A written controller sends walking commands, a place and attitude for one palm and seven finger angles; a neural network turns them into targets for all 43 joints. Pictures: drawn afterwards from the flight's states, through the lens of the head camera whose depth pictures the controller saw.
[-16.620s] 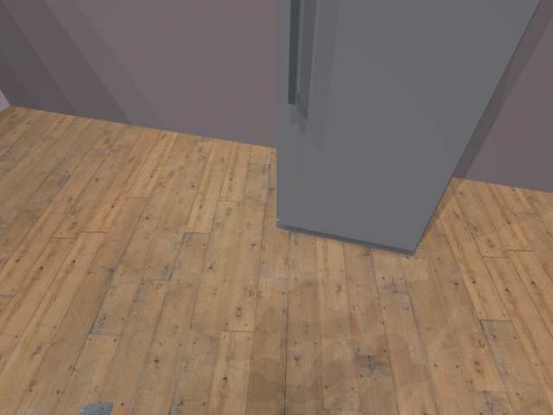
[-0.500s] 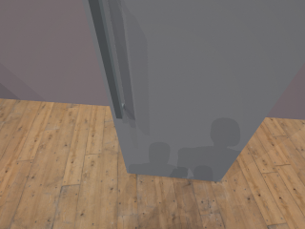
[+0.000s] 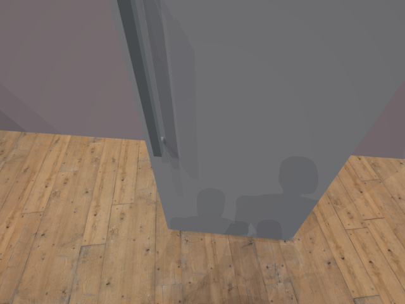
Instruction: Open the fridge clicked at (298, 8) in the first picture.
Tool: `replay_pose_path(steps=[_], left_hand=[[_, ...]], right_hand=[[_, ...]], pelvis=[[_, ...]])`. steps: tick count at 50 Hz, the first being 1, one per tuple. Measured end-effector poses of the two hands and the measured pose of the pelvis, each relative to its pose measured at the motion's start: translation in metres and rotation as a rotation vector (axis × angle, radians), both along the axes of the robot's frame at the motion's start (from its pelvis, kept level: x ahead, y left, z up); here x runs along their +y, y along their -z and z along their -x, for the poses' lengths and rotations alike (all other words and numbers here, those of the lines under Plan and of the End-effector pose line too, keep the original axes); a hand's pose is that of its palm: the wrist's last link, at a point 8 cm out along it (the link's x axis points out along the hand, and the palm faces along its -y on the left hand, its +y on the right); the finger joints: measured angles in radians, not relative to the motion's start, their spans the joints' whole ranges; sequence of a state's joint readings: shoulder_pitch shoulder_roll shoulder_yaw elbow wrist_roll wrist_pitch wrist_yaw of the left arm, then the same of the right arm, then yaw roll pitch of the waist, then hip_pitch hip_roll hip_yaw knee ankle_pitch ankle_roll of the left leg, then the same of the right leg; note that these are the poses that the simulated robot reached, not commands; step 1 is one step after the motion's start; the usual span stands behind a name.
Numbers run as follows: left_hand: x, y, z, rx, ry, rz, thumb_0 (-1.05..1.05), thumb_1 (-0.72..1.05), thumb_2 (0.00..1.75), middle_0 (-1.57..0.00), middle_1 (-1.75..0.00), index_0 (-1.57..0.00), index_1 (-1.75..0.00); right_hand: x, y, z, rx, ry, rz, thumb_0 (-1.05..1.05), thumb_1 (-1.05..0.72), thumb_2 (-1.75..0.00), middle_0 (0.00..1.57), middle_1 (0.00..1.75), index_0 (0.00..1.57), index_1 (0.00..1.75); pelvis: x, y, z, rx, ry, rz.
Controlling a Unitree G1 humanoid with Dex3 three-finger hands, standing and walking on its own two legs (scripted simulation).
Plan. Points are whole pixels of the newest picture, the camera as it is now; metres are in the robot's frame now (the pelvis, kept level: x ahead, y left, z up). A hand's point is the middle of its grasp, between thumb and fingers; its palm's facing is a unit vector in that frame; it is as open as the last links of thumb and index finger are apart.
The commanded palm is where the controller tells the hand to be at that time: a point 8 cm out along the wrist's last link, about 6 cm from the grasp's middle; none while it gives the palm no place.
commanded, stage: look again from close up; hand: left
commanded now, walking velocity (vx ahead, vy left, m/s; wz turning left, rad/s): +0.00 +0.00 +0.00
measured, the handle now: (146, 76) +0.52 +0.16 +0.19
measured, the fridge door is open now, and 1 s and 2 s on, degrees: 0 0 0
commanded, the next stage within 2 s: raise the hand to about handle height in 0.04 s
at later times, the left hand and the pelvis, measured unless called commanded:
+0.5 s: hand (107, 282) +0.16 +0.19 -0.01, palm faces -0.07 -1.00 -0.02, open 8.2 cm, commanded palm +0.12 +0.26 -0.01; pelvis -0.03 +0.00 -0.04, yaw +2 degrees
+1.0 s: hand (58, 247) +0.19 +0.26 +0.06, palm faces +0.06 -1.00 -0.07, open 11.2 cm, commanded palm +0.16 +0.30 +0.07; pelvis -0.02 +0.03 -0.03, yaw +3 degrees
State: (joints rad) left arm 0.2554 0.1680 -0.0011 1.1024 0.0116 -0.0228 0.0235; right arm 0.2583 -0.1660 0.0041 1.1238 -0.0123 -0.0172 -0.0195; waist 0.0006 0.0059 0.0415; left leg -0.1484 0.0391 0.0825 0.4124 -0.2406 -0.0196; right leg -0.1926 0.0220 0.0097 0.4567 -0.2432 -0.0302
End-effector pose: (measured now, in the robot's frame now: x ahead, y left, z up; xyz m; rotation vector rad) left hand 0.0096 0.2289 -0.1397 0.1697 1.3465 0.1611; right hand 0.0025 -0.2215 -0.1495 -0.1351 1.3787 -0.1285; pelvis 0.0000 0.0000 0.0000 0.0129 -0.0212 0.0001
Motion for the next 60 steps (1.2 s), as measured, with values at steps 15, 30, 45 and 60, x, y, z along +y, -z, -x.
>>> replay_pose_path(steps=[15, 30, 45, 60], left_hand=[[0.018, -0.127, -0.129, -0.926, -0.099, -0.046, 0.02, 0.87, 0.88, -0.21, -0.33, -0.20, -0.32], [0.042, -0.107, -0.085, -1.182, 0.054, 0.158, 0.01, 0.56, 0.75, -0.23, -0.52, -0.23, -0.51], [0.050, -0.175, -0.169, -1.214, 0.305, 0.181, 0.00, 0.21, 0.60, -0.25, -0.74, -0.25, -0.74], [0.089, -0.218, -0.170, -1.299, 0.245, 0.106, 0.00, -0.14, 0.45, -0.27, -0.97, -0.27, -0.96]], right_hand=[[-0.014, -0.023, -0.070, -0.456, -0.036, 0.071, 0.01, -0.90, -0.90, 0.21, 0.30, 0.20, 0.30], [-0.013, -0.093, -0.202, -0.960, -0.266, 0.166, 0.01, -0.90, -0.90, 0.20, 0.30, 0.20, 0.30], [0.061, -0.035, -0.143, -0.758, -0.153, -0.053, 0.01, -0.90, -0.89, 0.21, 0.30, 0.20, 0.30], [0.012, -0.063, -0.157, -0.793, -0.194, 0.104, 0.02, -0.90, -0.90, 0.21, 0.30, 0.20, 0.30]], pelvis=[[0.005, 0.007, 0.011, -0.003, -0.055, 0.003], [0.007, 0.051, 0.025, 0.122, -0.068, 0.024], [0.026, 0.043, 0.027, 0.112, -0.064, 0.039], [0.027, 0.027, 0.013, 0.064, -0.080, 0.045]])
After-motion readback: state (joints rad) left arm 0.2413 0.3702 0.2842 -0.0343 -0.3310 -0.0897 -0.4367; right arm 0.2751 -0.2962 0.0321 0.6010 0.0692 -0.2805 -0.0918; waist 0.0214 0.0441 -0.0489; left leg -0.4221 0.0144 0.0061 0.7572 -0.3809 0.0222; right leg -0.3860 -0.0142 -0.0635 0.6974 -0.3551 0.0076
